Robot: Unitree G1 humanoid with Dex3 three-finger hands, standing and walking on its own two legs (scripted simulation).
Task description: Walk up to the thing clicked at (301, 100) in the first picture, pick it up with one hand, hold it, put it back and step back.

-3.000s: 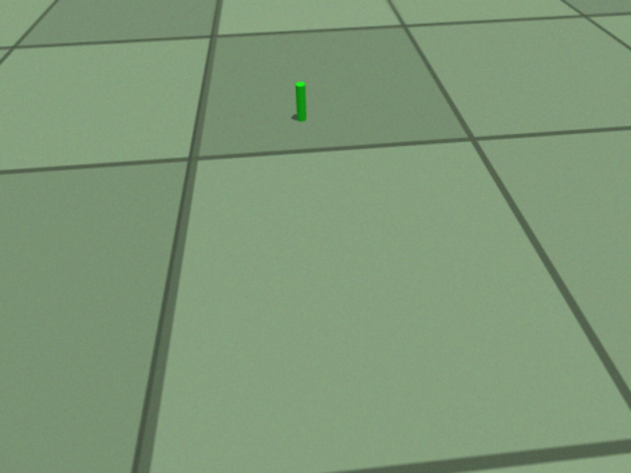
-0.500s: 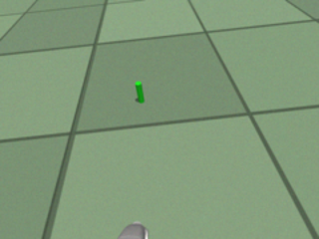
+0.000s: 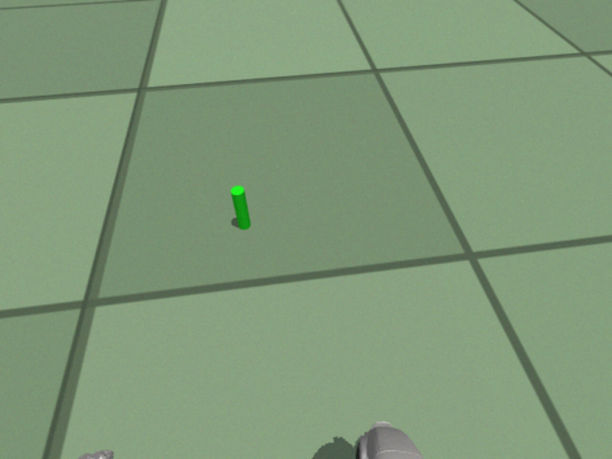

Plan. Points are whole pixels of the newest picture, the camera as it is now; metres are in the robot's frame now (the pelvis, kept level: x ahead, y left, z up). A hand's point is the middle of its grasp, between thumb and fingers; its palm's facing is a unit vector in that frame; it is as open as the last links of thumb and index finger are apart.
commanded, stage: walk up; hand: left
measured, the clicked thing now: (241, 208) +1.10 +0.28 -0.66
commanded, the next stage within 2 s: none
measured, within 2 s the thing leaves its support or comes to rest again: neither
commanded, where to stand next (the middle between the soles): +0.75 +0.07 m, yaw -1 degrees
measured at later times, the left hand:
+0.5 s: hand (123, 405) +0.22 +0.30 -0.14, palm faces +0.02 -0.92 -0.38, open 7.4 cm
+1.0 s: hand (167, 257) +0.49 +0.29 -0.13, palm faces -0.05 -0.91 -0.40, open 7.4 cm
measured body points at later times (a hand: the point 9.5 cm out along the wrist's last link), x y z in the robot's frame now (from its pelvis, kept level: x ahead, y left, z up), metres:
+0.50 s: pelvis +0.21 +0.01 -0.01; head +0.22 +0.01 +0.44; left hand +0.22 +0.34 -0.11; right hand +0.31 -0.32 -0.11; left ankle +0.31 +0.14 -0.73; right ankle +0.16 -0.14 -0.73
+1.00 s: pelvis +0.39 +0.01 -0.02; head +0.41 -0.01 +0.43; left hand +0.49 +0.33 -0.11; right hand +0.42 -0.31 -0.14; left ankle +0.32 +0.14 -0.72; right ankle +0.48 -0.10 -0.74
